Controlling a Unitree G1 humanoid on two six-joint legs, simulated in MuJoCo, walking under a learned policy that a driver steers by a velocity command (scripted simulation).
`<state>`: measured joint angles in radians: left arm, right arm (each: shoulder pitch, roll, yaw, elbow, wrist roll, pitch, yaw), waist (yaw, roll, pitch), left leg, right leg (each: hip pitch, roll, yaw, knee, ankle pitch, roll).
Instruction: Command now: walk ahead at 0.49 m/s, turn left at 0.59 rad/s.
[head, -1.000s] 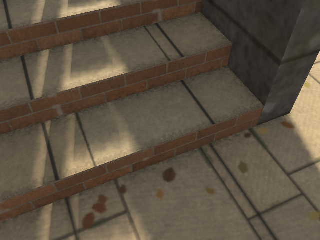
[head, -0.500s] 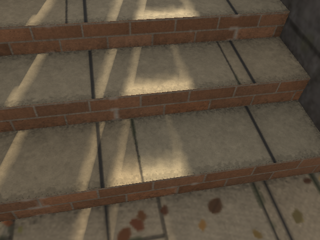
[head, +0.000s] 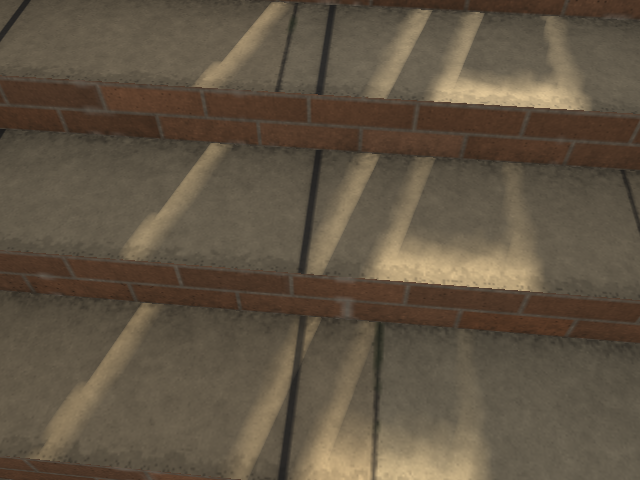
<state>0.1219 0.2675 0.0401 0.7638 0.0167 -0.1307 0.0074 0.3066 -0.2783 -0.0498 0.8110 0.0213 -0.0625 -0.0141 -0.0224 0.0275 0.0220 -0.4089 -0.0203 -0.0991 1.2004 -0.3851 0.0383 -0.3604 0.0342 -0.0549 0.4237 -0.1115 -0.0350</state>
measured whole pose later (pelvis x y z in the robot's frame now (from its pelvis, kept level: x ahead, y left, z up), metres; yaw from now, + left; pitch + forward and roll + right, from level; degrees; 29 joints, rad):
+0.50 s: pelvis +0.22 +0.08 +0.00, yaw +13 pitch +3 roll -1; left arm 0.22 0.26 0.02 0.82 -0.02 -0.09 -0.02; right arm 0.28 -0.25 -0.04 0.73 -0.01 -0.03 0.02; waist -0.01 -0.02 -0.03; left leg -0.34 -0.05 0.02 0.55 -0.26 0.08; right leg -0.65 -0.08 -0.02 1.59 -0.43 0.01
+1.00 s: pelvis +0.48 +0.08 +0.12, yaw +1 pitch +3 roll +0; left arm 0.31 0.24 0.00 0.84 0.02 -0.04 -0.04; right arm 0.19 -0.22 0.01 0.74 -0.02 -0.10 0.05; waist -0.01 0.00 -0.11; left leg -0.74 -0.01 -0.10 1.88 -0.19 0.14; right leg -0.48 0.11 -0.05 0.83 -0.39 -0.12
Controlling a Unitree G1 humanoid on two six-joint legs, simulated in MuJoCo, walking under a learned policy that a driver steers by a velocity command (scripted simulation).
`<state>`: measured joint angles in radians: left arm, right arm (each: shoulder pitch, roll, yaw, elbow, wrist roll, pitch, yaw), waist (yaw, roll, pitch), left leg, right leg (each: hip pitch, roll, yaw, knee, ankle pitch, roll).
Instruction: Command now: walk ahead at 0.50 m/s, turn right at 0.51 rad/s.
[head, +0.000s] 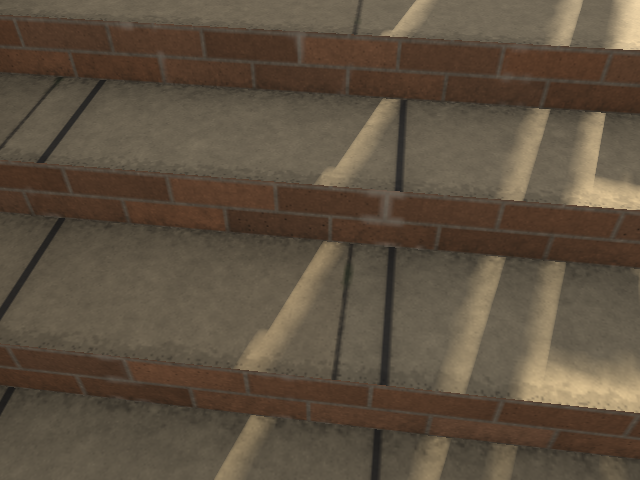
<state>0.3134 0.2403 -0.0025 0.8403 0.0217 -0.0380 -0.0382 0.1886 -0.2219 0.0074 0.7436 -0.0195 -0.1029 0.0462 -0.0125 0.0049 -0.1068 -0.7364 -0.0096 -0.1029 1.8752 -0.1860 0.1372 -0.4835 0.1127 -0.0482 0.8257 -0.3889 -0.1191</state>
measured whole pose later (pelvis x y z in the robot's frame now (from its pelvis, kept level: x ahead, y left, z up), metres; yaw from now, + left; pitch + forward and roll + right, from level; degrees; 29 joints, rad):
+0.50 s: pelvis +0.30 +0.04 +0.14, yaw -20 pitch +1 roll +2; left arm 0.23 0.25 0.04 0.75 -0.02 -0.04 -0.05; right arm 0.22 -0.24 -0.04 0.79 -0.04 -0.09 -0.03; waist 0.00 -0.02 -0.05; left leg -0.55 0.07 0.22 0.91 -0.37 0.05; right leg -0.70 0.07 0.13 1.80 -0.16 -0.14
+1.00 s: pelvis +0.56 -0.15 +0.20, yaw -26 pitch +2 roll -2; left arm -0.09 0.08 -0.08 0.55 -0.02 -0.07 -0.06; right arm 0.61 -0.09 0.02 1.07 0.00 -0.06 -0.02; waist -0.06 0.00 0.06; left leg 0.10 0.20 0.11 0.50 -0.22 -0.04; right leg -0.95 -0.10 -0.15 1.28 -0.34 -0.08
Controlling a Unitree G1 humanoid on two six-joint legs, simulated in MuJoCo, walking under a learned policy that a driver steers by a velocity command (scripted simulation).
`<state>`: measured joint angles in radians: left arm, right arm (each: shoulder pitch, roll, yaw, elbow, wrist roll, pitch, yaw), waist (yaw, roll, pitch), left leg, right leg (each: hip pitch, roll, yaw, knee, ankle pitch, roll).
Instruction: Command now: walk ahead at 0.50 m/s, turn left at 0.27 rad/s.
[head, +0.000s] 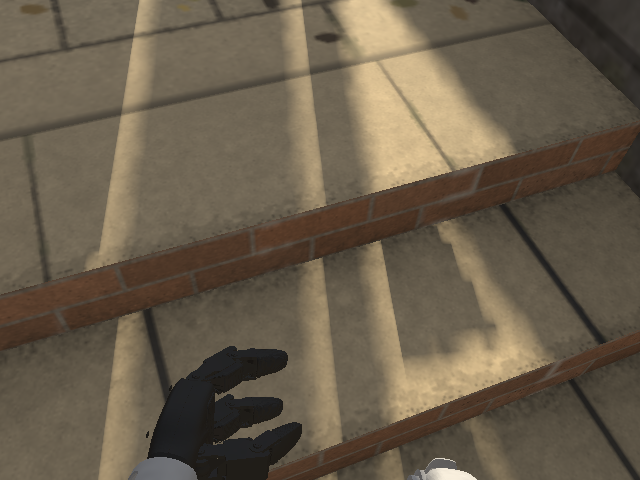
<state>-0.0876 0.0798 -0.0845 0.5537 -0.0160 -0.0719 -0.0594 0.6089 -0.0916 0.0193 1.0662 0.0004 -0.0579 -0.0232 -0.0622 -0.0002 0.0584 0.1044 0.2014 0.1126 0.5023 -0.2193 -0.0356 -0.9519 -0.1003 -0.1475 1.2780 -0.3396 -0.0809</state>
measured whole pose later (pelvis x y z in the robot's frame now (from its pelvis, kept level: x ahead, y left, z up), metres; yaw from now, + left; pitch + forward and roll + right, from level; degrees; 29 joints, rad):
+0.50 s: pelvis +0.25 +0.04 +0.14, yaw +15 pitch +1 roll +0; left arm 0.35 0.19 0.02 0.90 0.00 0.02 0.10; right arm 0.00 -0.09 0.06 0.52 0.01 0.03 0.03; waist 0.01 0.00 0.05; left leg -1.11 0.10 0.12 1.49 -0.40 0.04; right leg 0.04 -0.18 -0.40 0.34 -0.34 0.09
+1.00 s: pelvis +0.37 +0.12 +0.28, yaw +34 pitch +2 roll -3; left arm 0.17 0.19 0.00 0.62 -0.01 0.03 0.08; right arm 0.20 -0.20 0.01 0.51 -0.02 0.05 -0.08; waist -0.03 -0.05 -0.01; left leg -0.44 -0.18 -0.15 0.63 -0.20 0.12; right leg -0.88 0.02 0.12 1.58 -0.18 0.10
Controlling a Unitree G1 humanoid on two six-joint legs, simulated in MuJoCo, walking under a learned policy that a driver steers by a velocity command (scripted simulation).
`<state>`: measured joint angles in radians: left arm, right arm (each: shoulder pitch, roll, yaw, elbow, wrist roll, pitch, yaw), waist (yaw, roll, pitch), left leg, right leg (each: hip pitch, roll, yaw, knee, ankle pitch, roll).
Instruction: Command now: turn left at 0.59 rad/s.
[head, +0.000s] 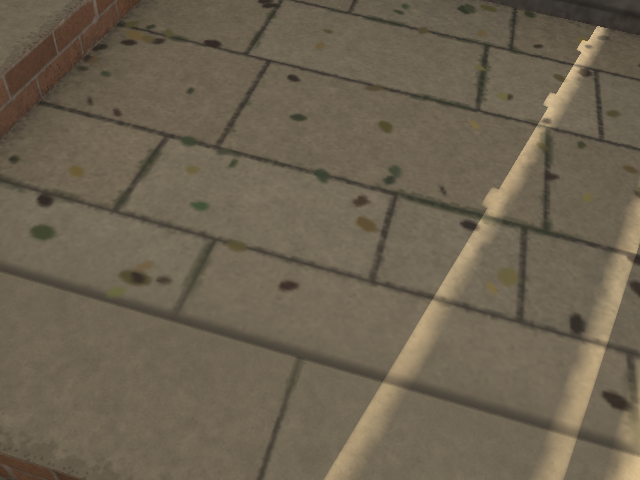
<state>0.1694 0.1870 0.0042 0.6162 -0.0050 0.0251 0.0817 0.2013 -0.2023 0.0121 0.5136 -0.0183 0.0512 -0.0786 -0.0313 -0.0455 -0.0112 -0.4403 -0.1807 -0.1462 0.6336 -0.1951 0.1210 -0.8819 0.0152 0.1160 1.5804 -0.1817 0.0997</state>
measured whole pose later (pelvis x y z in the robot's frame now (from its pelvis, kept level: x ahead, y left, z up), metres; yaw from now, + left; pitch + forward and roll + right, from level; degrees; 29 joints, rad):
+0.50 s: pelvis +0.08 -0.10 +0.01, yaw +15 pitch +1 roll -1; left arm 0.18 0.18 0.03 0.59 0.03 0.00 0.04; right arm 0.13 -0.24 -0.04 0.57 0.02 0.03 -0.01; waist 0.02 0.06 -0.01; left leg -0.49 -0.15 -0.21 1.10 -0.59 -0.10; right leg -0.32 0.02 0.01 0.57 -0.28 -0.01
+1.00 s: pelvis +0.16 -0.04 +0.02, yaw +16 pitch +2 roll -1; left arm 0.35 0.25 0.04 0.74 -0.05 -0.05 -0.03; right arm 0.42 -0.20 -0.02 0.77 -0.02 -0.05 0.02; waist -0.03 -0.04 -0.07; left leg -0.16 -0.04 0.04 0.45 -0.34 0.08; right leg -0.74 0.03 0.05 1.86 -0.40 -0.06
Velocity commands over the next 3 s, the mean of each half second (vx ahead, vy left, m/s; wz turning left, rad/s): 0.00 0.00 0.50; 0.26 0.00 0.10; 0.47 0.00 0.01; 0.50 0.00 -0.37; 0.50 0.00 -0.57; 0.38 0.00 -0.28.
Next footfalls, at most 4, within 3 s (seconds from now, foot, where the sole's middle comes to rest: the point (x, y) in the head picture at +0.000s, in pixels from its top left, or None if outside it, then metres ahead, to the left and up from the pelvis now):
0.40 right None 0.16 -0.20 -0.76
0.84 left None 0.12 0.03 -0.76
1.28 right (315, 457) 0.49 -0.04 -0.61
1.82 left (178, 337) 0.73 0.24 -0.61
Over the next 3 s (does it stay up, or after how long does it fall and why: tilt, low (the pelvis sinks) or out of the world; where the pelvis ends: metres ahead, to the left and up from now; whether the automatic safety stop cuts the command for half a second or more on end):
stays up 1.22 0.04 0.17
